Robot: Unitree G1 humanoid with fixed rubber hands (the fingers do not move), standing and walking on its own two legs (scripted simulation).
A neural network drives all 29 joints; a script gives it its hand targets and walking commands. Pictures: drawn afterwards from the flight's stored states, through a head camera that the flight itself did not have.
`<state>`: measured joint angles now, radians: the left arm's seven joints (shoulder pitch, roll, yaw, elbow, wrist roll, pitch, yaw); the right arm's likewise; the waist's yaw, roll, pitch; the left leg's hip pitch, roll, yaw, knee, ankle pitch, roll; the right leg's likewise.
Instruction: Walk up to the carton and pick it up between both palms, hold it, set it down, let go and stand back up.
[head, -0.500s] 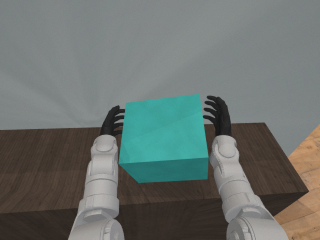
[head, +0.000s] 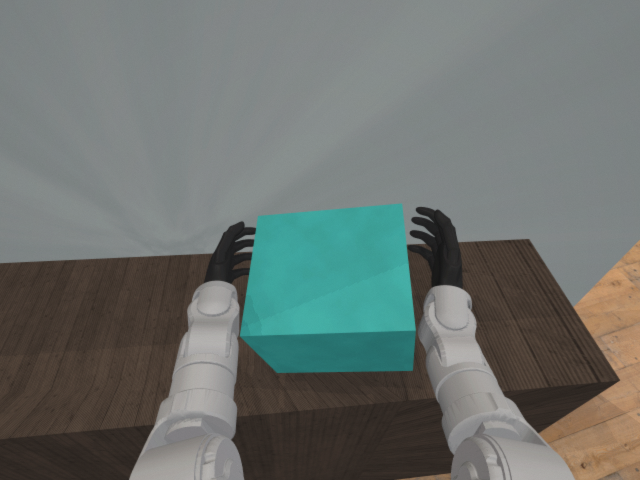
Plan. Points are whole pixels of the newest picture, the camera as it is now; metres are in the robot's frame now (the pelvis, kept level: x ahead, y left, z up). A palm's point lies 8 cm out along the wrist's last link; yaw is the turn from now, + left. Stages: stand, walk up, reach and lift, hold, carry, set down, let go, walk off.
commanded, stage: set down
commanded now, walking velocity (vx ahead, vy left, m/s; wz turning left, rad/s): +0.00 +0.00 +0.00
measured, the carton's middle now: (335, 293) +0.39 -0.02 +0.01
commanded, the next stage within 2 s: none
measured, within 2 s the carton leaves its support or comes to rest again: neither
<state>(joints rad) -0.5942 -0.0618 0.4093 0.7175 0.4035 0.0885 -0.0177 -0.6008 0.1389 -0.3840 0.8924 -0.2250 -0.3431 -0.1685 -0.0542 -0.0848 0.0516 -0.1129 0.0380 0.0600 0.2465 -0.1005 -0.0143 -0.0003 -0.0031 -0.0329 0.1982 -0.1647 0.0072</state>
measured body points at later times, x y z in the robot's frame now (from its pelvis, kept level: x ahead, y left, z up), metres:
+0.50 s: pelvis +0.01 +0.01 +0.00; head +0.05 +0.05 +0.45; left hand +0.41 +0.15 +0.02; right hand +0.38 -0.15 +0.06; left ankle +0.02 +0.13 -0.75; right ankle -0.04 -0.12 -0.75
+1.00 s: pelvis +0.00 +0.00 +0.00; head +0.06 +0.03 +0.44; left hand +0.41 +0.14 +0.01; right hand +0.38 -0.16 +0.03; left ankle +0.02 +0.13 -0.75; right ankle -0.04 -0.12 -0.75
